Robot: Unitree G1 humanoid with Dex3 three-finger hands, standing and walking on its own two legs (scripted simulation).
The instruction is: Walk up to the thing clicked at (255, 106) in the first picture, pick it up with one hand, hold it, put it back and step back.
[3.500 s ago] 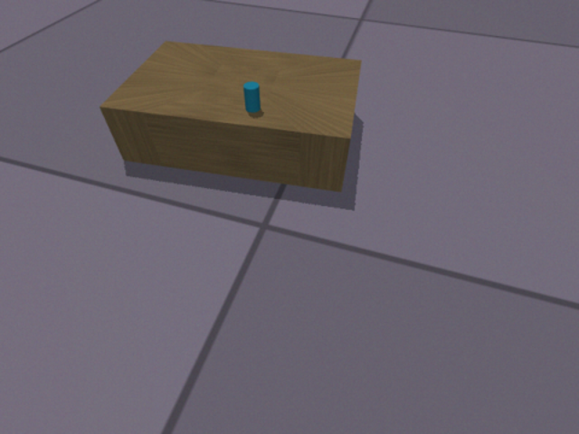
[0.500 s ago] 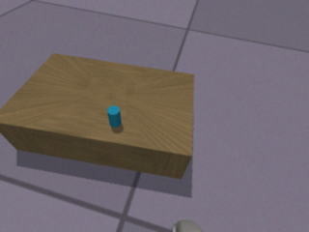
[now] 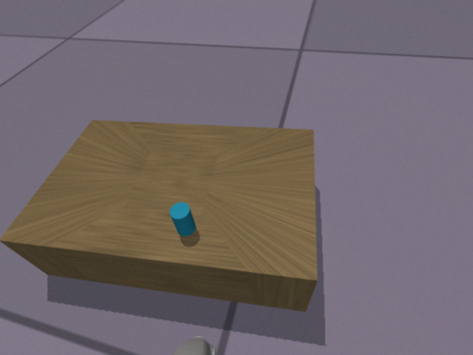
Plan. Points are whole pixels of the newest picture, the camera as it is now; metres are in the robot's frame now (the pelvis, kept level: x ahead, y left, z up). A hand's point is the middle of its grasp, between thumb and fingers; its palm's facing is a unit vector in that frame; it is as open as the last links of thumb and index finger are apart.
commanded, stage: walk up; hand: left
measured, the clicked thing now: (183, 219) +0.62 +0.24 -0.39
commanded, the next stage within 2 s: stand in 1.70 s
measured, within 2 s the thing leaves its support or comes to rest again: neither
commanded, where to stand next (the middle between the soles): +0.17 +0.03 m, yaw +0 degrees
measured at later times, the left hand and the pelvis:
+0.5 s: hand out of the picture +0.13 +0.32 -0.17, palm faces -0.05 -0.93 -0.35, open 7.4 cm; pelvis +0.08 +0.06 -0.01, yaw -1 degrees
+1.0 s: hand (112, 322) +0.22 +0.28 -0.15, palm faces -0.04 -0.95 -0.31, open 7.4 cm; pelvis +0.10 +0.04 +0.00, yaw -1 degrees
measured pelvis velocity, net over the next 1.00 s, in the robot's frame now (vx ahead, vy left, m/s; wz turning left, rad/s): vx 0.10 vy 0.04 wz -0.02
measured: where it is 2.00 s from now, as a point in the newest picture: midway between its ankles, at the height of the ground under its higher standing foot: outside the picture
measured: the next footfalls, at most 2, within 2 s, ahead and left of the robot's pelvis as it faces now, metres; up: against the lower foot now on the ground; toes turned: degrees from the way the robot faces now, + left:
left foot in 0.18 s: +0.17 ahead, +0.16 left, +0.00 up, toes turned +2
right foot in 0.54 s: +0.15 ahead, -0.09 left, +0.00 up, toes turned -2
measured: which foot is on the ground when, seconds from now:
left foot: up 0.00-0.16, down 0.18-1.00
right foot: down 0.00-0.20, up 0.22-0.52, down 0.54-1.00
